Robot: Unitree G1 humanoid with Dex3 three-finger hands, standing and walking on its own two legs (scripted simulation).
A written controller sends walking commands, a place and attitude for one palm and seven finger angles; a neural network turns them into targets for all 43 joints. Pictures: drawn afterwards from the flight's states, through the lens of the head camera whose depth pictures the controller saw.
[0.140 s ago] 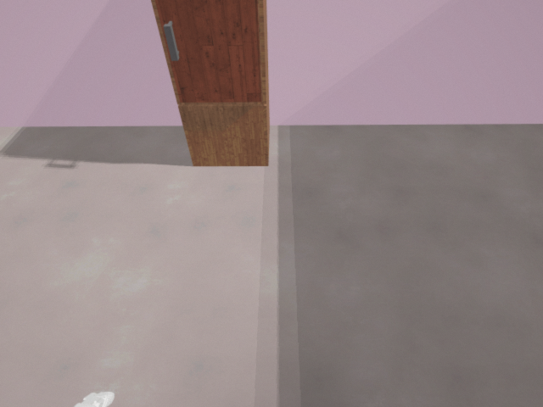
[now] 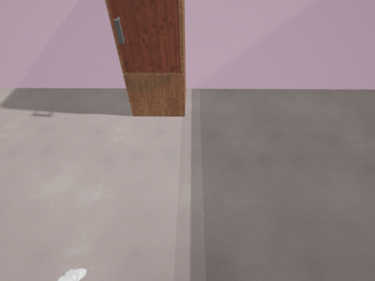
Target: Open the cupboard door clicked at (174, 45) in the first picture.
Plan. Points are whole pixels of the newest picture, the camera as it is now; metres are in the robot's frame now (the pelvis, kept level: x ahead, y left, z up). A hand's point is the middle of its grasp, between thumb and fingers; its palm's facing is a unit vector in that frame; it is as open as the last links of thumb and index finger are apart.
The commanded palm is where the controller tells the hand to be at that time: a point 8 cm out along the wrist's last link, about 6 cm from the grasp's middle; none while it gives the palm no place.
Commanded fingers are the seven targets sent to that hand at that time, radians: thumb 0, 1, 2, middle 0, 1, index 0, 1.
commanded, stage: stand and wait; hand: left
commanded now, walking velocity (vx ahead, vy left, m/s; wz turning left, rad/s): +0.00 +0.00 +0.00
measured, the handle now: (120, 30) +1.42 +0.48 -0.05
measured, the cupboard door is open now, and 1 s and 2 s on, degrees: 0 0 0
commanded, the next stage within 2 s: look at it before walking up in 0.68 s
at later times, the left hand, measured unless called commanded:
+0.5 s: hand out of the picture +0.06 +0.26 -0.15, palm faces -0.02 -0.94 -0.35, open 7.4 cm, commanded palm none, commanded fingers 0.00 0.90 0.90 -0.20 -0.30 -0.20 -0.30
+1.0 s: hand out of the picture +0.06 +0.25 -0.15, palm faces -0.03 -0.94 -0.35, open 7.4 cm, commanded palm none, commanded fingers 0.00 0.90 0.90 -0.20 -0.30 -0.20 -0.30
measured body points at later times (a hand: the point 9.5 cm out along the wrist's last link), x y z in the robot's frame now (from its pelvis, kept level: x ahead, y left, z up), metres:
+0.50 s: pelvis -0.01 +0.00 +0.01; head -0.01 +0.00 +0.45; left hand +0.06 +0.30 -0.12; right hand +0.06 -0.29 -0.13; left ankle +0.00 +0.14 -0.74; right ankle -0.01 -0.10 -0.74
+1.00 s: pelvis -0.01 +0.01 +0.01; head -0.02 +0.00 +0.46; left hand +0.06 +0.30 -0.12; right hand +0.06 -0.29 -0.13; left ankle +0.00 +0.14 -0.74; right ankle -0.01 -0.10 -0.74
